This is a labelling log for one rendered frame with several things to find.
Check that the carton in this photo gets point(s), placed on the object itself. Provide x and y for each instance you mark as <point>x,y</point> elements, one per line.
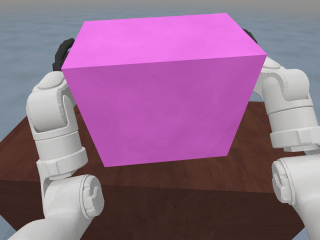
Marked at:
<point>161,89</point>

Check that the robot left upper arm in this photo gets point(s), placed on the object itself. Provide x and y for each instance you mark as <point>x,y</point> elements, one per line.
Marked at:
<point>70,205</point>

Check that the robot right hand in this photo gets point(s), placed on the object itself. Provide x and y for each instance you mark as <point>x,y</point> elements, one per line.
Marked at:
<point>250,34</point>

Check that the robot right upper arm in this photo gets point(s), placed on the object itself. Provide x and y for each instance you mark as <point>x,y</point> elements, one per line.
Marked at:
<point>296,181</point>

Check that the robot right forearm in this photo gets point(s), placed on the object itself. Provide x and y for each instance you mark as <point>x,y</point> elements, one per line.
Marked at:
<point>289,107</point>

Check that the pedestal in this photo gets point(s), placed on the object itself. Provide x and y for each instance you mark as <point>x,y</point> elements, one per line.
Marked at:
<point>214,198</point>

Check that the robot left hand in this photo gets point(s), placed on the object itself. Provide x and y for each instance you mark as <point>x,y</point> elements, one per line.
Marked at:
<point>62,54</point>

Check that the robot left forearm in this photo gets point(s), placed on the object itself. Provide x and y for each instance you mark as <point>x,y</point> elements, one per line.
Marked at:
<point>52,120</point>

